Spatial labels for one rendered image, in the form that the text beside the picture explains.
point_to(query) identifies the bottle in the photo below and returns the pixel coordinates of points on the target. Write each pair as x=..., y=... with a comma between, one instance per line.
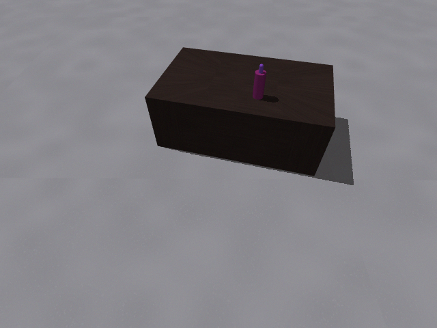
x=259, y=83

